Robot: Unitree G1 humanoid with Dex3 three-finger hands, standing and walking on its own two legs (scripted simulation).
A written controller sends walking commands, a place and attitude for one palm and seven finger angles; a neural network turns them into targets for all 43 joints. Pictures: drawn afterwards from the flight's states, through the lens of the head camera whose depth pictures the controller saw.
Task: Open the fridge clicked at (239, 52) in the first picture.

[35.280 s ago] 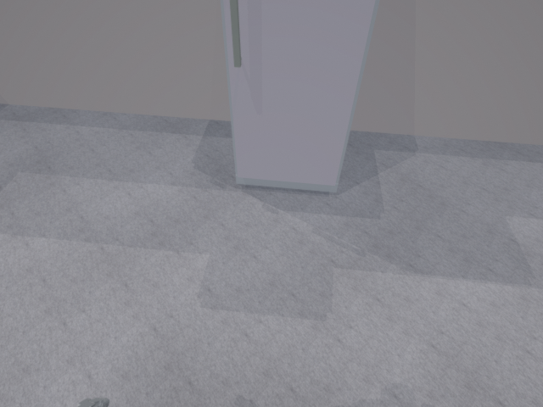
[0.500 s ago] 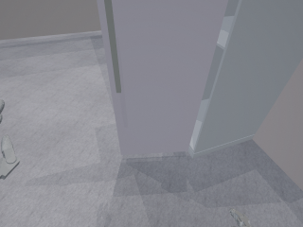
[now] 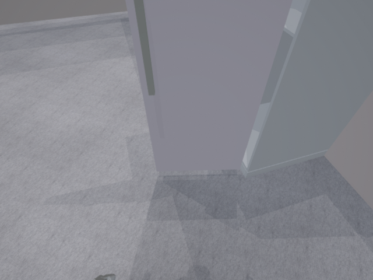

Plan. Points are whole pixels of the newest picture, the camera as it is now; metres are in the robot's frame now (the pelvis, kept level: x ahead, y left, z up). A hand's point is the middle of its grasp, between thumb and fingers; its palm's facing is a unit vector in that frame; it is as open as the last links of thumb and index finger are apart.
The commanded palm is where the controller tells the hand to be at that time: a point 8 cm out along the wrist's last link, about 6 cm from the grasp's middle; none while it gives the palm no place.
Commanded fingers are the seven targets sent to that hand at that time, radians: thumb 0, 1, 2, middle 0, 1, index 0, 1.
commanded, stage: let the arm hang, fingers relaxed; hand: left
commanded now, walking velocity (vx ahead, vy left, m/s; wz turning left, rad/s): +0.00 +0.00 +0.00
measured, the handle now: (144, 31) +0.78 +0.14 +0.17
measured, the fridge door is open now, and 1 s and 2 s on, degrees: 74 74 74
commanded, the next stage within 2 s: look to check the result in 0.82 s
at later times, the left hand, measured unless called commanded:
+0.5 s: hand out of the picture +0.07 +0.25 -0.14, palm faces -0.01 -0.95 -0.32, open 7.3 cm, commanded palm none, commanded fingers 0.00 0.90 0.90 -0.20 -0.30 -0.20 -0.30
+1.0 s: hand out of the picture +0.10 +0.25 -0.14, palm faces -0.04 -0.95 -0.32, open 7.4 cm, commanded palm none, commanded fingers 0.00 0.90 0.90 -0.20 -0.30 -0.20 -0.30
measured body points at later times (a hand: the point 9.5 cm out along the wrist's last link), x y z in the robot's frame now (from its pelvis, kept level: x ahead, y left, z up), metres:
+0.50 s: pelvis +0.01 +0.01 +0.02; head +0.02 +0.00 +0.47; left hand +0.07 +0.30 -0.12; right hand +0.05 -0.26 -0.13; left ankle +0.03 +0.13 -0.72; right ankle +0.01 -0.10 -0.72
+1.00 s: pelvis +0.02 +0.01 +0.02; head +0.04 +0.01 +0.47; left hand +0.11 +0.30 -0.11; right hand +0.10 -0.28 -0.11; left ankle +0.03 +0.13 -0.72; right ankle +0.01 -0.11 -0.72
